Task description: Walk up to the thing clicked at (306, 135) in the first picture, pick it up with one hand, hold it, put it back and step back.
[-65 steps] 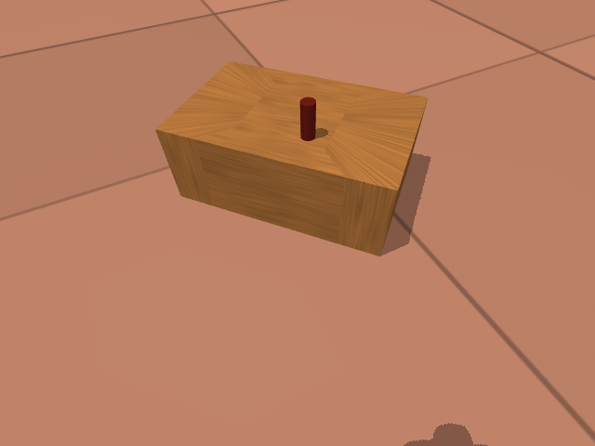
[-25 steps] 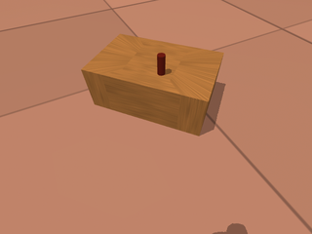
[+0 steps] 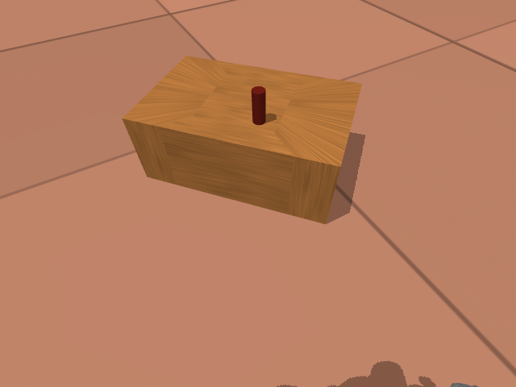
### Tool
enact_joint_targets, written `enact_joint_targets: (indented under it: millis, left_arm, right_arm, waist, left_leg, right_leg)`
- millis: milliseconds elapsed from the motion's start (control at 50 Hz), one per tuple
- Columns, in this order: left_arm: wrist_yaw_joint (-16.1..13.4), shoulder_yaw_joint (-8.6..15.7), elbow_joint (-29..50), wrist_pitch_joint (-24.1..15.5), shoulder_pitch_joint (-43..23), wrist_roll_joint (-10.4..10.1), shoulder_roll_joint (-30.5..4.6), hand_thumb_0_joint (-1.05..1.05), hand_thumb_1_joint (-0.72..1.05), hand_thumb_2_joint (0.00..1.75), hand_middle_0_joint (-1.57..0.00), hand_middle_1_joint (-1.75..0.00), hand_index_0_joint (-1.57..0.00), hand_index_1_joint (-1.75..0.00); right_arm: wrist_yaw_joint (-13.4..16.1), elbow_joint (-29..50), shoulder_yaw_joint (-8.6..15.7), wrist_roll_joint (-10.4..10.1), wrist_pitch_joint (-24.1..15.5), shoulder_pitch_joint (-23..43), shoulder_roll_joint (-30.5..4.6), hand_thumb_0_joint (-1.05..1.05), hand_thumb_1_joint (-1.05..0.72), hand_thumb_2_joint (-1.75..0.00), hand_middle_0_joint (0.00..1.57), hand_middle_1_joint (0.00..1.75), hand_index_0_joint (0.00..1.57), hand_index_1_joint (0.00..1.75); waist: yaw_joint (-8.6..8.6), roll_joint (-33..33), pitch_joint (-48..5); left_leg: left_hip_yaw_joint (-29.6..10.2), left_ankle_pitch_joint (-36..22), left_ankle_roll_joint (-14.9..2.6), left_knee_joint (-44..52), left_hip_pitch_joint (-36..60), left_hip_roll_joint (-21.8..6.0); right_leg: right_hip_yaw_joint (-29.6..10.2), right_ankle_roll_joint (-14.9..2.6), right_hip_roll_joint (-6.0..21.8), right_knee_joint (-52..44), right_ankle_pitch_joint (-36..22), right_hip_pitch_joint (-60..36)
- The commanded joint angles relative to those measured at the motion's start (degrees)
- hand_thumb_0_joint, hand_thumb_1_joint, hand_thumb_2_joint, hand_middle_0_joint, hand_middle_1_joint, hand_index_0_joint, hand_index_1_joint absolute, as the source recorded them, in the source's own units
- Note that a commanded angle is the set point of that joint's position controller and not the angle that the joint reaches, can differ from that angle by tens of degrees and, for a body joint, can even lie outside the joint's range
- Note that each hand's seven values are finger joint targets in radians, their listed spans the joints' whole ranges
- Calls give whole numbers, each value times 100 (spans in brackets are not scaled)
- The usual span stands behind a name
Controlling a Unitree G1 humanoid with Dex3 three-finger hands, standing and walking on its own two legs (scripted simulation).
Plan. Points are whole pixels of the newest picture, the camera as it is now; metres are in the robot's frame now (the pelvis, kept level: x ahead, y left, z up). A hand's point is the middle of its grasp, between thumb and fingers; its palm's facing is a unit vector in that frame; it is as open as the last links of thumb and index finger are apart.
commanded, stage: walk up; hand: left
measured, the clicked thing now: (258, 106) +1.21 +0.06 -0.30
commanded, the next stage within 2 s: none
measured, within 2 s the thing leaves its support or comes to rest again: neither
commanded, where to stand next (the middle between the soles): +0.69 +0.02 m, yaw -19 degrees
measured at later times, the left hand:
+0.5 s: hand (166, 272) +0.35 +0.23 -0.13, palm faces -0.17 -0.90 -0.39, open 7.4 cm
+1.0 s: hand (150, 223) +0.49 +0.31 -0.15, palm faces -0.30 -0.87 -0.40, open 7.4 cm
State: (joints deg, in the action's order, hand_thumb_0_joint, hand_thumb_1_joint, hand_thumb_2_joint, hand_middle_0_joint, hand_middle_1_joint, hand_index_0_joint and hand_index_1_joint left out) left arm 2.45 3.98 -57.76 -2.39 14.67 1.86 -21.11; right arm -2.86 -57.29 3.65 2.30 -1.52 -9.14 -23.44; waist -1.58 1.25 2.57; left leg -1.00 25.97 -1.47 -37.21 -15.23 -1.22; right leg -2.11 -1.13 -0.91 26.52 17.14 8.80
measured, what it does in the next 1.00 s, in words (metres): walks ahead, turning right: right foot, then left foot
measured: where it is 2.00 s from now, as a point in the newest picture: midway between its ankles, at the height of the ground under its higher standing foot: (256, 275)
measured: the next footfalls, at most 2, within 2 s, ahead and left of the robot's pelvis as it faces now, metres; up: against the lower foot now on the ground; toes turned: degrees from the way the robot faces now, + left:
right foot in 0.40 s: +0.29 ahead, -0.12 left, +0.00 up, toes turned -11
left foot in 0.82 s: +0.46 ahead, +0.16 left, +0.00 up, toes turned -8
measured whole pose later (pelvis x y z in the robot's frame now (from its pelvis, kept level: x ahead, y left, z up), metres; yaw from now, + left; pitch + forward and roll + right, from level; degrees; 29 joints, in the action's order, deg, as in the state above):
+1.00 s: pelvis +0.36 +0.04 -0.01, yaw -15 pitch -2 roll +1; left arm 1.3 2.9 -51.8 -3.7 18.0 -0.4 -26.4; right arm -3.5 -46.8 3.8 1.3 -3.4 -19.7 -22.9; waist 1.9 -2.8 4.5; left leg 5.9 16.2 -0.2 -33.7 -14.9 -3.6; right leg -1.3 -1.9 0.5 59.8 23.4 26.2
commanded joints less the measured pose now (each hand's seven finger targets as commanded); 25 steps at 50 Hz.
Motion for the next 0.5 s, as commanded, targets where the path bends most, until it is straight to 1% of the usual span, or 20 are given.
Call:
enact_joint_targets:
  millis: [0, 20, 40, 60, 80, 120, 140, 160, 180, 200, 240, 280, 320, 340, 360, 380, 400, 420, 440, 480]
  left_arm:
    - [-19, 329, 889, -78, -762, -52, -1461, 0, 90, 90, -20, -30, -20, -30]
    - [-19, 184, 1035, -54, -788, -96, -961, 0, 90, 90, -20, -30, -20, -30]
    - [-93, 128, 1106, -55, -706, -82, -836, 0, 90, 90, -20, -30, -20, -30]
    - [-136, 166, 1076, -96, -654, -28, -1341, 0, 90, 90, -20, -30, -20, -30]
    - [-111, 144, 960, -129, -460, -68, -1438, 0, 90, 90, -20, -30, -20, -30]
    - [-32, 173, 793, -164, -112, -142, -1356, 0, 90, 90, -20, -30, -20, -30]
    - [10, 155, 800, -169, -87, -147, -1338, 0, 90, 90, -20, -30, -20, -30]
    - [50, 141, 855, -158, -198, -161, -1250, 0, 90, 90, -20, -30, -20, -30]
    - [68, 128, 970, -144, -376, -174, -1185, 0, 90, 90, -20, -30, -20, -30]
    - [88, 107, 1056, -140, -456, -165, -1176, 0, 90, 90, -20, -30, -20, -30]
    - [126, 91, 1210, -129, -691, -142, -1110, 0, 90, 90, -20, -30, -20, -30]
    - [132, 95, 1246, -122, -699, -137, -1067, 0, 90, 90, -20, -30, -20, -30]
    - [111, 157, 1204, -118, -596, -139, -1088, 0, 90, 90, -20, -30, -20, -30]
    - [73, 210, 1117, -132, -204, -150, -1143, 0, 90, 90, -20, -30, -20, -30]
    - [23, 300, 938, -175, 383, -152, -1311, 0, 90, 90, -20, -30, -20, -30]
    - [-51, 445, 851, -219, 1012, -130, -1636, 0, 90, 90, -20, -30, -20, -30]
    - [-124, 605, 929, -246, 1447, -140, -2222, 0, 90, 90, -20, -30, -20, -30]
    - [-140, 596, 1086, -240, 1042, -236, -2318, 0, 90, 90, -20, -30, -20, -30]
    - [-162, 519, 1180, -226, 661, -309, -2073, 0, 90, 90, -20, -30, -20, -30]
    - [-205, 406, 1271, -256, 293, -283, -1766, 0, 90, 90, -20, -30, -20, -30]
  right_arm:
    - [9, 423, 425, 28, -348, -727, -1047, 0, -90, -90, 20, 30, 20, 30]
    - [95, 296, 621, 137, -374, -1429, -1486, 0, -90, -90, 20, 30, 20, 30]
    - [106, 432, 712, 175, -387, -1240, -1992, 0, -90, -90, 20, 30, 20, 30]
    - [93, 621, 693, 7, -368, -838, -1944, 0, -90, -90, 20, 30, 20, 30]
    - [102, 756, 574, -37, -366, -596, -1605, 0, -90, -90, 20, 30, 20, 30]
    - [119, 913, 431, -54, -388, -383, -1272, 0, -90, -90, 20, 30, 20, 30]
    - [122, 936, 395, -74, -403, -472, -1230, 0, -90, -90, 20, 30, 20, 30]
    - [115, 927, 400, -56, -393, -643, -1251, 0, -90, -90, 20, 30, 20, 30]
    - [115, 970, 417, -42, -377, -724, -1267, 0, -90, -90, 20, 30, 20, 30]
    - [119, 1020, 413, -52, -353, -777, -1302, 0, -90, -90, 20, 30, 20, 30]
    - [113, 1096, 436, -78, -301, -880, -1360, 0, -90, -90, 20, 30, 20, 30]
    - [99, 1211, 464, -104, -245, -748, -1454, 0, -90, -90, 20, 30, 20, 30]
    - [108, 1300, 448, -118, -190, -783, -1393, 0, -90, -90, 20, 30, 20, 30]
    - [117, 1369, 439, -130, -174, -712, -1383, 0, -90, -90, 20, 30, 20, 30]
    - [108, 1433, 350, -145, -174, -714, -1199, 0, -90, -90, 20, 30, 20, 30]
    - [100, 1500, 237, -138, -182, -937, -952, 0, -90, -90, 20, 30, 20, 30]
    - [79, 1605, 168, -177, -153, -1255, -758, 0, -90, -90, 20, 30, 20, 30]
    - [131, 1467, 300, -167, -79, -1209, -1333, 0, -90, -90, 20, 30, 20, 30]
    - [145, 1337, 319, -195, -64, -1074, -1415, 0, -90, -90, 20, 30, 20, 30]
    - [93, 1271, 280, -199, -80, -1053, -1299, 0, -90, -90, 20, 30, 20, 30]
  waist:
    - [760, -516, -254]
    - [1105, 993, -502]
    - [1005, 1608, -113]
    - [803, 780, 165]
    - [562, 235, 323]
    - [329, 550, 341]
    - [360, 694, 308]
    - [464, 813, 291]
    - [507, 826, 372]
    - [520, 745, 330]
    - [609, 760, 223]
    - [560, 803, 142]
    - [460, 660, 163]
    - [193, 480, 11]
    - [-148, -42, -332]
    - [-456, -833, -710]
    - [-525, -1921, -1185]
    - [-448, -1195, -1105]
    - [-321, -560, -644]
    - [-97, -534, 40]
  left_leg:
    - [-109, -591, -80, 1648, 1368, -127]
    - [-1510, 271, -277, 2366, 2613, -869]
    - [-3342, 1516, -770, 3014, 2550, -2095]
    - [-3339, 1354, -1124, 2971, 1876, -2374]
    - [-2603, 434, -968, 2785, 1644, -2034]
    - [-1423, -1026, -878, 2554, 1652, -1542]
    - [-945, -1920, -810, 2455, 1732, -1324]
    - [-693, -2679, -847, 2361, 1752, -1267]
    - [-543, -3159, -956, 2323, 1639, -1333]
    - [-286, -3536, -947, 2183, 1794, -1226]
    - [-8, -3414, -815, 2048, 1614, -1091]
    - [113, -3135, -696, 1933, 1340, -1032]
    - [141, -2981, -651, 1664, 910, -1066]
    - [205, -3214, -622, 1138, 726, -1057]
    - [436, -3311, -514, 143, 364, -826]
    - [680, -2522, -333, -1311, -432, -408]
    - [628, 229, -86, -2886, -1730, 423]
    - [-155, 655, -76, -3461, -1763, 58]
    - [-412, 296, -82, -3625, -1788, -177]
    - [-380, -417, -104, -3236, -1809, -455]
  right_leg:
    - [-985, -614, 885, 152, 466, 1182]
    - [-217, -184, -54, 2017, 759, 2534]
    - [-41, -96, -472, 3184, 1545, 3786]
    - [-554, -107, 141, 3483, 1246, 3564]
    - [-558, -112, 294, 3469, 796, 3297]
    - [-364, -4, 547, 3004, 338, 2903]
    - [-174, 28, 536, 2695, 199, 2814]
    - [-26, 92, 468, 2430, 188, 2698]
    - [64, 116, 472, 2118, 207, 2565]
    - [184, 85, 450, 1774, 59, 2521]
    - [500, -30, 364, 1135, -358, 2040]
    - [698, -121, 213, 748, -763, 1462]
    - [755, -190, 83, 740, -765, 830]
    - [737, -264, 61, 475, -804, 166]
    - [646, -346, 35, 340, -959, -790]
    - [-96, -512, 417, 7, -309, -1818]
    - [-3383, -1265, 2285, -799, 481, -2518]
    - [-4175, -1748, 2608, -1048, 1348, -1912]
    - [-3548, -1646, 2377, -1191, 1549, -1274]
    - [-2431, -1280, 1796, -1252, 1259, -291]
